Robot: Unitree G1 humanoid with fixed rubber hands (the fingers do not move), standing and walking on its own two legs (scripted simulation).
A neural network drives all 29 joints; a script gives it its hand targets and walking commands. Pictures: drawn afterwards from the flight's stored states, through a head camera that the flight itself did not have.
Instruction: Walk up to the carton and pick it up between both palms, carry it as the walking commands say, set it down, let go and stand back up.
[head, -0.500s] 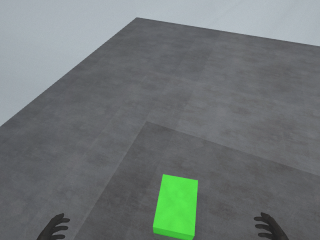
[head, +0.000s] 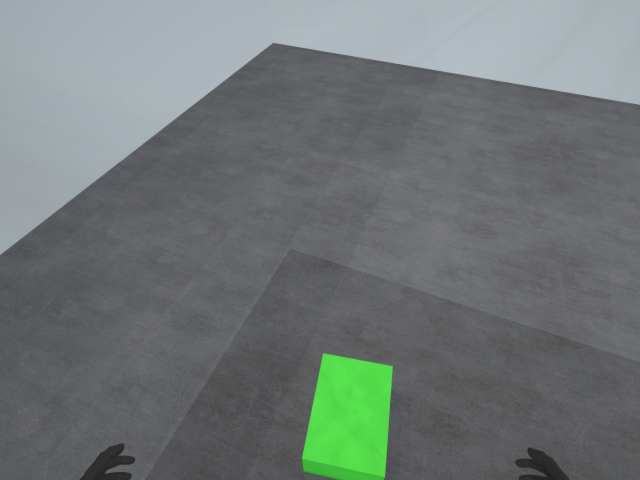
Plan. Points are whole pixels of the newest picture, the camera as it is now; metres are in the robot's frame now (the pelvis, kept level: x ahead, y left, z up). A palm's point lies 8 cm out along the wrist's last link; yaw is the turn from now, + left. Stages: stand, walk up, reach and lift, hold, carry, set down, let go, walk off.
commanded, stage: stand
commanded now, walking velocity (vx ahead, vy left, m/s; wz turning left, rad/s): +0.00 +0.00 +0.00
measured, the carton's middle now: (349, 417) +0.42 -0.07 -0.71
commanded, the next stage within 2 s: none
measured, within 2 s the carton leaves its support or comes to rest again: neither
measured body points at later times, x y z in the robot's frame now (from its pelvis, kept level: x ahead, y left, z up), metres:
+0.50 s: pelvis -0.02 +0.00 +0.00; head -0.02 +0.00 +0.45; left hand +0.09 +0.31 -0.11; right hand +0.10 -0.30 -0.11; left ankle -0.03 +0.13 -0.74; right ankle -0.01 -0.11 -0.74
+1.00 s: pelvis -0.02 +0.01 +0.01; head -0.02 +0.00 +0.45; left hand +0.08 +0.32 -0.11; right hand +0.09 -0.31 -0.11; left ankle -0.03 +0.13 -0.74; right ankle -0.01 -0.11 -0.74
